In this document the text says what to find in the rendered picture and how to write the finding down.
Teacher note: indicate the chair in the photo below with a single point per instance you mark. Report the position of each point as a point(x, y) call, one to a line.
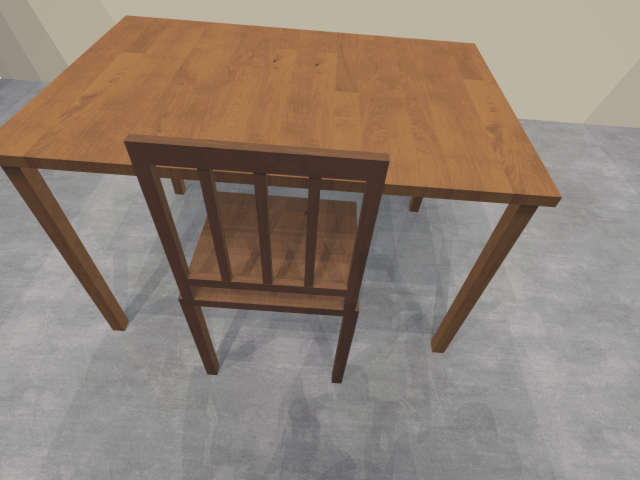
point(264, 252)

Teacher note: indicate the table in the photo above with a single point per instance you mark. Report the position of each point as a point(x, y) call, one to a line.
point(433, 106)

